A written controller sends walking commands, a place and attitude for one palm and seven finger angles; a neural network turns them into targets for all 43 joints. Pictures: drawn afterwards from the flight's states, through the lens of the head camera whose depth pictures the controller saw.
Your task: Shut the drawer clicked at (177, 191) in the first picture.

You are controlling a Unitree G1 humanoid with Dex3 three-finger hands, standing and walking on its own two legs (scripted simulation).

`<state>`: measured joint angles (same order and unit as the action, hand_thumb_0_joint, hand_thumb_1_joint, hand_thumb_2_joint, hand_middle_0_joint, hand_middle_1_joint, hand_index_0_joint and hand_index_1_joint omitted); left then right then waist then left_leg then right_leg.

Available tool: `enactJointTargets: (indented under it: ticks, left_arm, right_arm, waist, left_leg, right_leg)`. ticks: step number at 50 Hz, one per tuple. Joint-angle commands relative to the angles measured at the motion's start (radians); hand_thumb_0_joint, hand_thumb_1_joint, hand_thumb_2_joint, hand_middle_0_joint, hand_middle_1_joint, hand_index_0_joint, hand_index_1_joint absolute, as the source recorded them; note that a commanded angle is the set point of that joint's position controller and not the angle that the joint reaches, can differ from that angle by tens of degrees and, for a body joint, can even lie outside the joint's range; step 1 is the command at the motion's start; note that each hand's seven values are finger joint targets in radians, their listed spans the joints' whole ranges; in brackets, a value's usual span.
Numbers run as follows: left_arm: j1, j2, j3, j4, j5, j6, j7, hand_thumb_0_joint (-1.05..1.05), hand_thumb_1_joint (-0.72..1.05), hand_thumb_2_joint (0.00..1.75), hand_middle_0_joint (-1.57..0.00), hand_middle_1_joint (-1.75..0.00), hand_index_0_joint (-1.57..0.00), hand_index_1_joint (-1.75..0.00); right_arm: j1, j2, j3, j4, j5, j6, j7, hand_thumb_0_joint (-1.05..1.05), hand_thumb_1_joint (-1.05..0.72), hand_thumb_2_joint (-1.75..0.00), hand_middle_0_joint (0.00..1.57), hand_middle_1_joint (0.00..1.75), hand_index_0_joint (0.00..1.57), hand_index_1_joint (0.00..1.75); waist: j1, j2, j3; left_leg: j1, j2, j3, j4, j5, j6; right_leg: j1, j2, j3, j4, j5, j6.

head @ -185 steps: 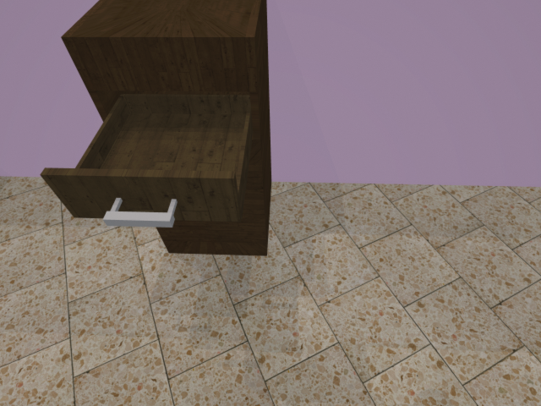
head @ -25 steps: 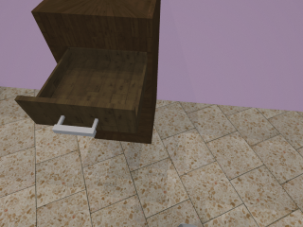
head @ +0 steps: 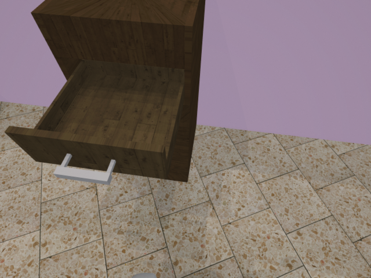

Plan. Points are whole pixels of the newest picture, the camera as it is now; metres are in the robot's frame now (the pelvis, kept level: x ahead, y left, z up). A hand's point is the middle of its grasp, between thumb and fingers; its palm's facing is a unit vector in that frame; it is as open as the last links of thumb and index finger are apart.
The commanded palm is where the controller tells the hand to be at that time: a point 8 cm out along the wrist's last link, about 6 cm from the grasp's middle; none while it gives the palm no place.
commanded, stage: come to a stop and stand still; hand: left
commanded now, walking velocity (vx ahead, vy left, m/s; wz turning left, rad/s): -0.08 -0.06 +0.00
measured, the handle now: (86, 168) +0.35 +0.28 -0.04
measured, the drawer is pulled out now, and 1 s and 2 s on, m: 0.30 0.30 0.30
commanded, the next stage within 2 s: look again from close up in 0.98 s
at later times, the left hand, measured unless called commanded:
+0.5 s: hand out of the picture +0.00 +0.19 -0.16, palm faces +0.02 -0.98 -0.21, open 7.4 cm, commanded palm none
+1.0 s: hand out of the picture -0.05 +0.21 -0.17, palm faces -0.03 -0.98 -0.18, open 7.4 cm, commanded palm none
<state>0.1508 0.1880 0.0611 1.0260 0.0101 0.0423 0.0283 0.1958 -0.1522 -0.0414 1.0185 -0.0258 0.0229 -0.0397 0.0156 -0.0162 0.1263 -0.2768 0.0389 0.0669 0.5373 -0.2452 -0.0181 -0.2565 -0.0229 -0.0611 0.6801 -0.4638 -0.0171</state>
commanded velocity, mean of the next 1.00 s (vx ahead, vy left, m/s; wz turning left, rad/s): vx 0.00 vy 0.00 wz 0.00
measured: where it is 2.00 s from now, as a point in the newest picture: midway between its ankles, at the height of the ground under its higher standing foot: outside the picture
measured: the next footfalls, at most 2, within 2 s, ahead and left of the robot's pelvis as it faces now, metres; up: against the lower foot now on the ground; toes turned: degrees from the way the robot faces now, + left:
left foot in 0.36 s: +0.06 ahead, +0.10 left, +0.00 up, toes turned +0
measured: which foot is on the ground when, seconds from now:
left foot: down 0.00-0.08, up 0.10-0.34, down 0.36-1.00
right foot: down 0.00-1.00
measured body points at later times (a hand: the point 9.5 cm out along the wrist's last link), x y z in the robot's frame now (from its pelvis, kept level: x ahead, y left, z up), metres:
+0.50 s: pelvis -0.04 +0.01 +0.00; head -0.06 +0.01 +0.45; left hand +0.00 +0.24 -0.15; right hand +0.06 -0.23 -0.13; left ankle +0.02 +0.10 -0.73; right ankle -0.03 -0.09 -0.73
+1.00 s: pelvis -0.05 +0.03 +0.01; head -0.05 +0.04 +0.46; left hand -0.05 +0.26 -0.15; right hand -0.09 -0.19 -0.15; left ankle +0.02 +0.10 -0.73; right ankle -0.03 -0.09 -0.73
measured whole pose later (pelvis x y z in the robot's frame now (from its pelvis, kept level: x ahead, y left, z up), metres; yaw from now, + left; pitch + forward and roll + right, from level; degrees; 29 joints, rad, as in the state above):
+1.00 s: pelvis -0.05 +0.03 +0.01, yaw -2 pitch -1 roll -1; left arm 0.34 0.17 -0.01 1.05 0.02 0.00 0.03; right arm 0.35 -0.15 0.01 1.10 -0.02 0.00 -0.01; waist -0.01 0.00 0.01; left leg -0.28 -0.04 0.05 0.45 -0.15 0.07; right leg -0.23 0.00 -0.02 0.46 -0.22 -0.01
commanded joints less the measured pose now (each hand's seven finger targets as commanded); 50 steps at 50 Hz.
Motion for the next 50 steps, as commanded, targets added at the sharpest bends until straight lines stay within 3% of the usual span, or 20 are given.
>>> enactJointTargets:
  ticks: [1,2,3,4,5,6,7,9,10,12,15,17,18,20,21,23,31,36,46,50]
  left_arm:
    - [0.149,0.082,0.018,-0.026,0.008,-0.029,0.005,0.00,0.90,0.90,-0.20,-0.30,-0.20,-0.30]
    - [0.156,0.122,0.026,-0.027,0.015,-0.036,0.008,0.00,0.90,0.90,-0.20,-0.30,-0.20,-0.30]
    - [0.147,0.176,0.032,-0.029,0.022,-0.038,0.011,0.00,0.90,0.90,-0.20,-0.30,-0.20,-0.30]
    - [0.126,0.188,0.023,-0.031,0.019,-0.040,0.006,0.00,0.90,0.90,-0.20,-0.30,-0.20,-0.30]
    - [0.116,0.157,0.016,-0.023,0.020,-0.045,0.012,0.00,0.90,0.90,-0.20,-0.30,-0.20,-0.30]
    - [0.179,0.101,0.004,-0.085,0.028,-0.078,0.053,0.00,0.90,0.90,-0.20,-0.30,-0.20,-0.30]
    - [0.232,0.203,0.016,-0.116,0.015,-0.091,0.052,0.00,0.90,0.90,-0.20,-0.30,-0.20,-0.30]
    - [0.258,0.177,0.016,-0.115,0.020,-0.098,0.055,0.00,0.90,0.90,-0.20,-0.30,-0.20,-0.30]
    - [0.258,0.169,0.012,-0.125,0.025,-0.095,0.051,0.00,0.90,0.90,-0.20,-0.30,-0.20,-0.30]
    - [0.222,0.154,-0.006,-0.147,0.032,-0.083,0.049,0.00,0.90,0.90,-0.20,-0.30,-0.20,-0.30]
    - [0.151,0.156,-0.025,-0.161,0.018,-0.068,0.039,0.00,0.90,0.90,-0.20,-0.30,-0.20,-0.30]
    - [0.154,0.141,-0.034,-0.161,0.008,-0.058,0.031,0.00,0.90,0.90,-0.20,-0.30,-0.20,-0.30]
    - [0.162,0.129,-0.035,-0.162,0.005,-0.052,0.027,0.00,0.90,0.90,-0.20,-0.30,-0.20,-0.30]
    - [0.186,0.133,-0.032,-0.166,0.014,-0.055,0.023,0.00,0.90,0.90,-0.20,-0.30,-0.20,-0.30]
    - [0.174,0.131,-0.038,-0.146,0.013,-0.048,0.020,0.00,0.90,0.90,-0.20,-0.30,-0.20,-0.30]
    - [0.195,0.129,-0.042,-0.137,0.014,-0.045,0.012,0.00,0.90,0.90,-0.20,-0.30,-0.20,-0.30]
    - [0.204,0.117,-0.042,-0.117,0.005,-0.056,0.003,0.00,0.90,0.90,-0.20,-0.30,-0.20,-0.30]
    - [0.215,0.103,-0.042,-0.085,0.009,-0.049,0.003,0.00,0.90,0.90,-0.20,-0.30,-0.20,-0.30]
    - [0.242,0.073,-0.054,-0.015,0.007,-0.053,0.008,0.00,0.90,0.90,-0.20,-0.30,-0.20,-0.30]
    - [0.252,0.067,-0.058,0.003,0.008,-0.058,0.010,0.00,0.90,0.90,-0.20,-0.30,-0.20,-0.30]
  right_arm:
    - [0.058,-0.189,-0.047,-0.041,0.010,0.003,-0.013,0.00,-0.90,-0.90,0.20,0.30,0.20,0.30]
    - [0.041,-0.162,-0.050,-0.059,0.018,0.006,-0.010,0.00,-0.90,-0.90,0.20,0.30,0.20,0.30]
    - [0.026,-0.121,-0.044,-0.080,0.023,0.011,-0.002,0.00,-0.90,-0.90,0.20,0.30,0.20,0.30]
    - [0.005,-0.112,-0.039,-0.087,0.025,0.022,0.006,0.00,-0.90,-0.90,0.20,0.30,0.20,0.30]
    - [-0.008,-0.103,-0.037,-0.077,0.020,0.035,0.002,0.00,-0.90,-0.90,0.20,0.30,0.20,0.30]
    - [-0.069,-0.149,-0.041,-0.175,0.012,-0.023,0.009,0.00,-0.90,-0.90,0.20,0.30,0.20,0.30]
    - [-0.079,-0.097,-0.031,-0.177,0.022,-0.026,0.033,0.00,-0.90,-0.90,0.20,0.30,0.20,0.30]
    - [-0.115,-0.084,-0.025,-0.215,0.032,-0.027,0.036,0.00,-0.90,-0.90,0.20,0.30,0.20,0.30]
    - [-0.145,-0.077,-0.017,-0.222,0.029,-0.023,0.040,0.00,-0.90,-0.90,0.20,0.30,0.20,0.30]
    - [-0.120,-0.063,-0.009,-0.225,0.031,-0.021,0.038,0.00,-0.90,-0.90,0.20,0.30,0.20,0.30]
    - [-0.005,-0.090,-0.007,-0.182,0.028,-0.020,0.034,0.00,-0.90,-0.90,0.20,0.30,0.20,0.30]
    - [0.006,-0.153,-0.015,-0.166,0.019,-0.027,0.031,0.00,-0.90,-0.90,0.20,0.30,0.20,0.30]
    - [-0.011,-0.179,-0.014,-0.171,0.013,-0.031,0.029,0.00,-0.90,-0.90,0.20,0.30,0.20,0.30]
    - [-0.022,-0.190,-0.008,-0.176,0.006,-0.027,0.029,0.00,-0.90,-0.90,0.20,0.30,0.20,0.30]
    - [-0.026,-0.160,0.001,-0.163,0.004,-0.026,0.030,0.00,-0.90,-0.90,0.20,0.30,0.20,0.30]
    - [-0.007,-0.157,0.010,-0.154,0.001,-0.019,0.030,0.00,-0.90,-0.90,0.20,0.30,0.20,0.30]
    - [0.091,-0.148,0.025,-0.094,0.002,-0.042,0.025,0.00,-0.90,-0.90,0.20,0.30,0.20,0.30]
    - [0.121,-0.151,0.024,-0.046,0.003,-0.041,0.024,0.00,-0.90,-0.90,0.20,0.30,0.20,0.30]
    - [0.157,-0.132,0.024,0.027,0.009,-0.043,0.019,0.00,-0.90,-0.90,0.20,0.30,0.20,0.30]
    - [0.159,-0.120,0.024,0.038,0.010,-0.039,0.020,0.00,-0.90,-0.90,0.20,0.30,0.20,0.30]
  waist:
    - [0.005,0.120,-0.211]
    - [0.000,-0.008,-0.208]
    - [-0.003,-0.179,-0.181]
    - [0.001,-0.194,-0.157]
    - [-0.003,-0.251,-0.166]
    - [0.005,-0.054,-0.275]
    - [0.034,-0.216,-0.351]
    - [0.039,-0.160,-0.348]
    - [0.048,-0.081,-0.290]
    - [0.014,-0.160,-0.209]
    - [-0.048,-0.141,-0.145]
    - [-0.048,-0.017,-0.090]
    - [-0.032,0.064,-0.045]
    - [-0.009,0.058,0.023]
    - [-0.016,0.128,0.019]
    - [-0.011,0.107,0.041]
    - [-0.010,0.034,-0.099]
    - [-0.001,0.037,-0.065]
    - [-0.003,0.063,-0.046]
    - [-0.010,0.011,-0.041]
  left_leg:
    - [0.216,0.200,-0.130,-0.012,0.677,0.121]
    - [0.121,0.130,-0.079,0.053,0.461,0.065]
    - [-0.008,0.033,-0.008,0.118,0.107,0.013]
    - [-0.045,-0.029,-0.035,0.236,-0.255,-0.010]
    - [-0.043,-0.014,-0.086,0.313,-0.315,-0.004]
    - [-0.205,-0.056,-0.028,0.231,-0.293,-0.017]
    - [-0.247,-0.033,-0.043,0.321,-0.174,0.023]
    - [-0.301,-0.057,-0.057,0.359,-0.173,0.030]
    - [-0.278,-0.061,-0.035,0.319,-0.181,0.027]
    - [-0.153,-0.071,-0.033,0.196,-0.149,0.030]
    - [0.105,-0.070,-0.021,-0.039,0.039,0.037]
    - [0.182,0.015,-0.097,-0.078,0.062,0.063]
    - [0.112,0.084,-0.183,-0.132,0.017,0.095]
    - [-0.041,0.093,-0.204,-0.168,-0.137,0.112]
    - [-0.050,0.064,-0.199,-0.195,-0.197,0.094]
    - [-0.099,0.050,-0.191,-0.218,-0.281,0.084]
    - [-0.064,0.057,-0.198,-0.226,-0.197,0.084]
    - [-0.146,0.079,-0.244,-0.290,-0.326,0.091]
    - [-0.118,0.089,-0.256,-0.315,-0.305,0.089]
    - [-0.087,0.071,-0.232,-0.279,-0.231,0.082]
  right_leg:
    - [0.038,-0.014,0.023,-0.214,0.280,0.007]
    - [0.106,-0.087,0.125,-0.282,0.585,-0.010]
    - [0.152,-0.238,0.258,-0.288,0.854,-0.070]
    - [0.119,-0.327,0.284,-0.315,0.925,-0.156]
    - [0.108,-0.303,0.270,-0.321,0.946,-0.178]
    - [0.370,-0.215,0.368,-0.181,1.488,-0.078]
    - [0.457,-0.247,0.299,-0.103,1.518,-0.079]
    - [0.486,-0.230,0.285,-0.111,1.405,-0.139]
    - [0.430,-0.229,0.280,-0.134,1.308,-0.144]
    - [0.255,-0.188,0.217,-0.171,1.103,-0.135]
    - [0.007,-0.128,0.167,-0.213,0.621,-0.079]
    - [-0.149,-0.080,0.170,-0.255,0.226,-0.031]
    - [-0.163,-0.042,0.156,-0.286,0.091,-0.013]
    - [-0.105,-0.027,0.156,-0.322,0.053,-0.007]
    - [-0.094,-0.034,0.156,-0.314,0.029,-0.017]
    - [-0.089,-0.024,0.170,-0.331,-0.027,-0.021]
    - [0.007,-0.041,0.153,-0.325,0.037,-0.031]
    - [0.033,-0.032,0.123,-0.293,-0.006,-0.027]
    - [0.032,-0.035,0.116,-0.282,0.076,-0.028]
    - [0.003,-0.048,0.145,-0.316,0.076,-0.034]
